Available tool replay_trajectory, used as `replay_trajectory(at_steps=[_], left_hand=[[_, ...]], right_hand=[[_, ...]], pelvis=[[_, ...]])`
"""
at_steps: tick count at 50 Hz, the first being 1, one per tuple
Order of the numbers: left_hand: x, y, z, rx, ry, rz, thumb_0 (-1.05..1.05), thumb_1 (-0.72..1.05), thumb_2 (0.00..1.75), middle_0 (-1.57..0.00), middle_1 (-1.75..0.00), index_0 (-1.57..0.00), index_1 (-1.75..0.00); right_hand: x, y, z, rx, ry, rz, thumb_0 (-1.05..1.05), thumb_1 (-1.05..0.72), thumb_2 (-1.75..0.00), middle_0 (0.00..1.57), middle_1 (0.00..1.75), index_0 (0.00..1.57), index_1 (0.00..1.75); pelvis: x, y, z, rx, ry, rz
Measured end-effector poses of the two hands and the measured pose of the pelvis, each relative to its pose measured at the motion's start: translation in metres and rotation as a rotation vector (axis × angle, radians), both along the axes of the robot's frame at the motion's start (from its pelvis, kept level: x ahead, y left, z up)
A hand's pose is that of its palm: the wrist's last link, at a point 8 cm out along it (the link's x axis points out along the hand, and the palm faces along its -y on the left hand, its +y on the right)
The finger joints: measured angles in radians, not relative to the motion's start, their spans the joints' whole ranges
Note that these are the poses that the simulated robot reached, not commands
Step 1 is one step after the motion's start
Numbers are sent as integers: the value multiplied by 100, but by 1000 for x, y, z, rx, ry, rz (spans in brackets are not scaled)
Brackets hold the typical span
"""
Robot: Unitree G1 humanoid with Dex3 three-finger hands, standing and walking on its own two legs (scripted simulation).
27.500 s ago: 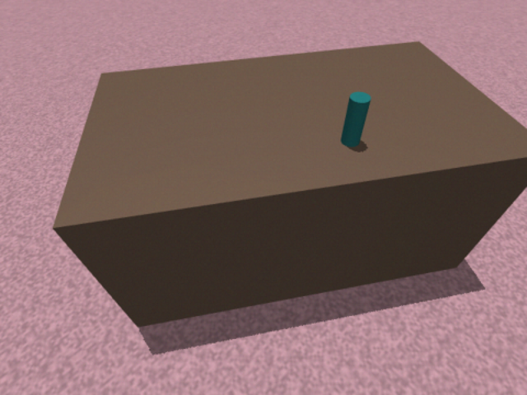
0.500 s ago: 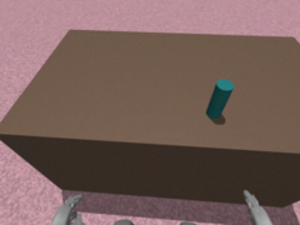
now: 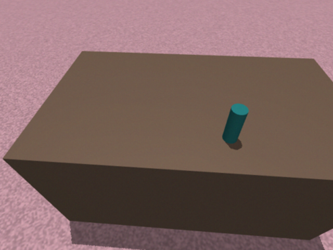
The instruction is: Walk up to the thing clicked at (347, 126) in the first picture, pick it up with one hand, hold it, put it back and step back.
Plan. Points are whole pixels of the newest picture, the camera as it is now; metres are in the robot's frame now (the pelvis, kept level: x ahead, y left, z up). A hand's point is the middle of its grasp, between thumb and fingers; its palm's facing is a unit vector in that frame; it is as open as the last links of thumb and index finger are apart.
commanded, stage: stand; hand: right
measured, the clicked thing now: (234, 124) +0.53 -0.20 -0.04
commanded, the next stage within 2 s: none
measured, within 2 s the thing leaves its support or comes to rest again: neither
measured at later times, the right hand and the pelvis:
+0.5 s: hand out of the picture +0.05 -0.24 -0.15, palm faces -0.02 +0.94 -0.34, open 7.4 cm; pelvis -0.01 +0.01 +0.01, yaw +0 degrees
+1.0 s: hand out of the picture +0.07 -0.24 -0.14, palm faces -0.02 +0.94 -0.34, open 7.4 cm; pelvis +0.01 +0.01 +0.02, yaw +0 degrees
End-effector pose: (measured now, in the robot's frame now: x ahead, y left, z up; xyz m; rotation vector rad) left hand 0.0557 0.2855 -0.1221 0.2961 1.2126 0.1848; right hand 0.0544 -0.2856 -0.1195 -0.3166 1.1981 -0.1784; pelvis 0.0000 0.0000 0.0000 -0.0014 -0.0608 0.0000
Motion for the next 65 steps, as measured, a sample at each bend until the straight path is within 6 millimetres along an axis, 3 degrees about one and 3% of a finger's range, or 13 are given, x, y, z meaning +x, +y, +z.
replay_trajectory(at_steps=[8,16,37,65], left_hand=[[-3,3,4,-10,16,6,1,90,90,-20,-30,-21,-30],[-3,15,8,1,21,13,1,90,90,-20,-30,-21,-30],[-14,21,10,13,85,22,1,90,90,-20,-30,-21,-30],[35,26,14,10,30,-1,1,90,90,-20,-30,-21,-30]], right_hand=[[-14,-1,7,-11,41,-23,0,-63,-84,20,30,20,29],[-17,0,11,-20,53,-31,0,-84,-89,20,30,21,30],[-1,6,10,1,64,-26,0,-90,-90,20,30,21,30],[27,8,16,-13,46,-31,0,-90,-90,20,30,21,30]], pelvis=[[-4,4,8,-4,-13,-1],[-7,9,12,-3,-20,-3],[-2,13,14,0,-4,-2],[20,19,17,-2,10,-6]])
